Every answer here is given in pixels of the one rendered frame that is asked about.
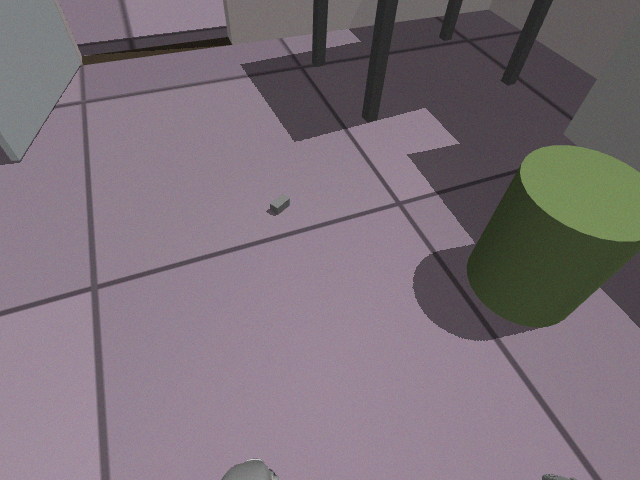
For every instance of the small box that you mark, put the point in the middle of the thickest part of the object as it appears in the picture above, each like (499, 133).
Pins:
(279, 204)

